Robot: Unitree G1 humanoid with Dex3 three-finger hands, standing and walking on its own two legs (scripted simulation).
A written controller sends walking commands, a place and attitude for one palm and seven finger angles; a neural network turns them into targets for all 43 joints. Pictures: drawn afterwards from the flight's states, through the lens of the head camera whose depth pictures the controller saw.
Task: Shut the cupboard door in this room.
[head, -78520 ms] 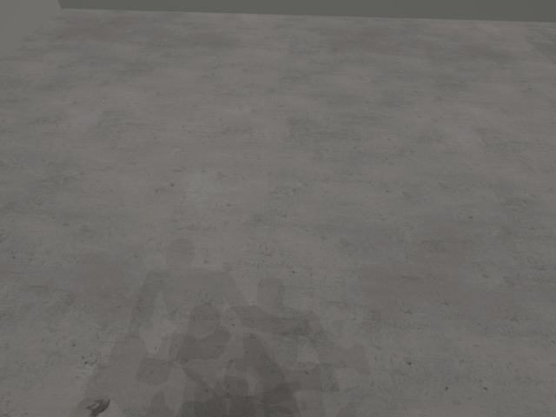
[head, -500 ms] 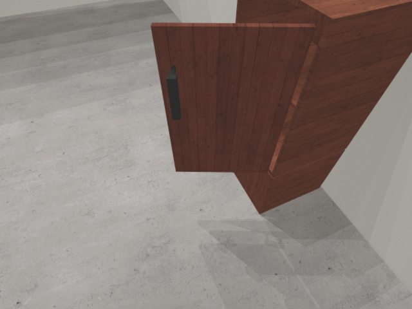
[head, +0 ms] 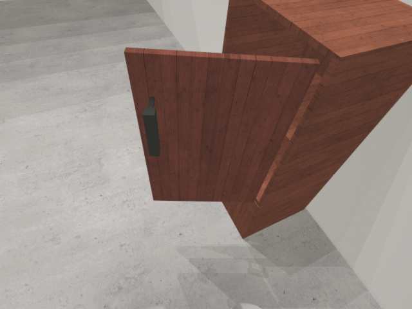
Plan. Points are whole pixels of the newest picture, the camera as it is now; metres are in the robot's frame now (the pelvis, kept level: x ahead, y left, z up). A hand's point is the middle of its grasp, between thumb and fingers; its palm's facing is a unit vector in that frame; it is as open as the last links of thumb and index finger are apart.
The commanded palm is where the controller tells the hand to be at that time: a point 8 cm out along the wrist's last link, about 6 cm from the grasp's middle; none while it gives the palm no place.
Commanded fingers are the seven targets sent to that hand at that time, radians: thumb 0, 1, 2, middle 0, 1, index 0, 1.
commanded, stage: come to a stop and stand still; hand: left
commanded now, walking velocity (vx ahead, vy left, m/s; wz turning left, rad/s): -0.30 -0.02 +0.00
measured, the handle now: (153, 127) +0.48 +0.16 +0.04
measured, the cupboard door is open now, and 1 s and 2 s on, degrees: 65 65 65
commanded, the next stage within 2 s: look again from close up in 1.30 s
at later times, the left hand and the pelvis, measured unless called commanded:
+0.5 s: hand out of the picture +0.12 +0.18 -0.18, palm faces +0.08 -0.98 -0.19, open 7.3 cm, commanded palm none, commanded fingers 0.00 0.90 0.90 -0.20 -0.30 -0.20 -0.30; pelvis +0.04 -0.01 +0.00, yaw +3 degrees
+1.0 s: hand out of the picture +0.01 +0.16 -0.16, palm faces +0.01 -0.98 -0.19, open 7.3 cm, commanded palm none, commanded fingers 0.00 0.90 0.90 -0.20 -0.30 -0.20 -0.30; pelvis +0.01 -0.01 +0.01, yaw +0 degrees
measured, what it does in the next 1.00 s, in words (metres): steps on the spot: right foot, then left foot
